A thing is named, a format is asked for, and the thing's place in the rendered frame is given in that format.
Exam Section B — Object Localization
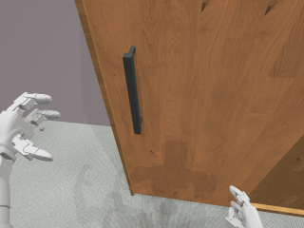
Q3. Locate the right robot hand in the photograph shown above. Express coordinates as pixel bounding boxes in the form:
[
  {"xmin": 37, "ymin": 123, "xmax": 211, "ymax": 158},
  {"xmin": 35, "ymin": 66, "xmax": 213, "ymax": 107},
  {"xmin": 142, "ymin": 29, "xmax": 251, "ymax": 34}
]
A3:
[{"xmin": 225, "ymin": 185, "xmax": 263, "ymax": 228}]

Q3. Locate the handle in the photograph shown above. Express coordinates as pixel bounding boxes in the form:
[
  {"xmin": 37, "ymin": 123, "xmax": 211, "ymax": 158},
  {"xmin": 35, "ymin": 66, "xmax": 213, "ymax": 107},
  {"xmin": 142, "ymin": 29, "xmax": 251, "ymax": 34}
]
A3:
[{"xmin": 123, "ymin": 46, "xmax": 143, "ymax": 135}]

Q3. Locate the wardrobe door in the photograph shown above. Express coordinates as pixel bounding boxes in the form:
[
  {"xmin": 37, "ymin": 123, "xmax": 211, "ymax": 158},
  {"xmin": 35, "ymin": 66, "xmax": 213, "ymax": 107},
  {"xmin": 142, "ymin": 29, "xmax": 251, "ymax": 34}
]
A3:
[
  {"xmin": 84, "ymin": 0, "xmax": 304, "ymax": 207},
  {"xmin": 248, "ymin": 135, "xmax": 304, "ymax": 210}
]

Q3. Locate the robot left forearm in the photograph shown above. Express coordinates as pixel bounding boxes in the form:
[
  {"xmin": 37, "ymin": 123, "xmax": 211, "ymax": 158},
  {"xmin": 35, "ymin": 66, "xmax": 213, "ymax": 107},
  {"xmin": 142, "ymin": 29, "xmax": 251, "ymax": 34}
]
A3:
[{"xmin": 0, "ymin": 145, "xmax": 17, "ymax": 228}]

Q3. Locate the left robot hand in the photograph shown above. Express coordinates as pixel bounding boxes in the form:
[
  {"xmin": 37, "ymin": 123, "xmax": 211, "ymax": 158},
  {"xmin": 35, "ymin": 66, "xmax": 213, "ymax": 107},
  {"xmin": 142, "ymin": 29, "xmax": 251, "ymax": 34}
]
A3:
[{"xmin": 0, "ymin": 92, "xmax": 61, "ymax": 162}]

